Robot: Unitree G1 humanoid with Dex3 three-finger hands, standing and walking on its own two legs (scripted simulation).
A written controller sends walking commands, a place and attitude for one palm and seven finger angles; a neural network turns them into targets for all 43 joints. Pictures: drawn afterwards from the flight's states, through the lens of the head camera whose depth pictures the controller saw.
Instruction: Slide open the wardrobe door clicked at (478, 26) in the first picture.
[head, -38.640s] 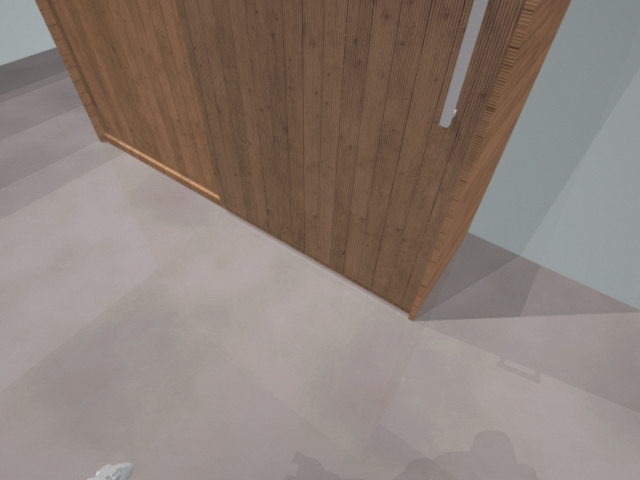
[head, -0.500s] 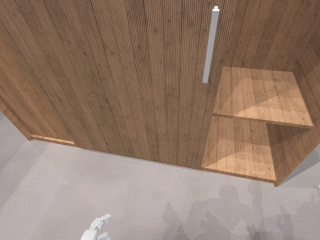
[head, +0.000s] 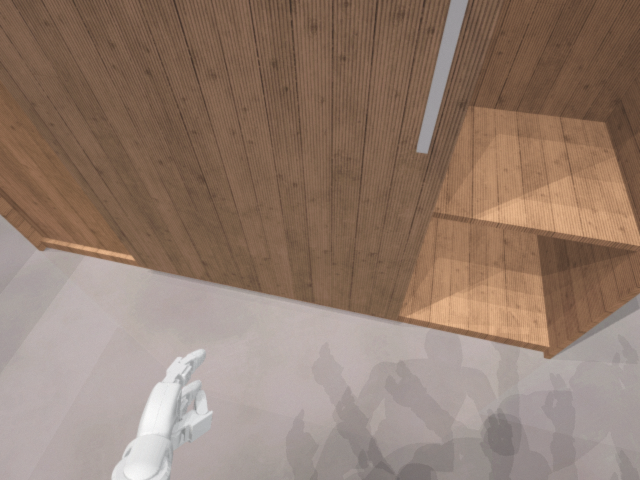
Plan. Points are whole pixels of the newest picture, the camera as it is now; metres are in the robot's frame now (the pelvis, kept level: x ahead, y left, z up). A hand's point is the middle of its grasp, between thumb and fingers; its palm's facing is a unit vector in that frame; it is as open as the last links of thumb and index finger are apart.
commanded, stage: stop stepping back and stand still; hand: right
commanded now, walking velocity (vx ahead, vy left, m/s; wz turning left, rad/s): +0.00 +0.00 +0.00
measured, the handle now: (439, 74) +0.63 -0.13 +0.15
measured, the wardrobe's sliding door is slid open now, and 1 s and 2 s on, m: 0.48 0.48 0.48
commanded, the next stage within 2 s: let the arm hang, fingers relaxed in 0.06 s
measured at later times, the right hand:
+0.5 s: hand out of the picture +0.03 -0.19 -0.18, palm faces +0.02 +0.98 -0.18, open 7.2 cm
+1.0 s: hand out of the picture -0.06 -0.22 -0.17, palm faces +0.02 +0.97 -0.24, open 7.4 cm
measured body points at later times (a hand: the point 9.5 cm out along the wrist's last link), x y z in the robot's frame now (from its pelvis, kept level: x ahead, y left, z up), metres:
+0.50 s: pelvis -0.03 -0.01 -0.01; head +0.01 -0.03 +0.44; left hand +0.06 +0.26 -0.13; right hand +0.03 -0.24 -0.16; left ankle -0.10 +0.11 -0.74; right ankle -0.03 -0.14 -0.74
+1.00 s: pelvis -0.07 -0.03 +0.00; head -0.06 -0.01 +0.45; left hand -0.05 +0.21 -0.16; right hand -0.06 -0.27 -0.15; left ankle -0.10 +0.11 -0.74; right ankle -0.03 -0.14 -0.74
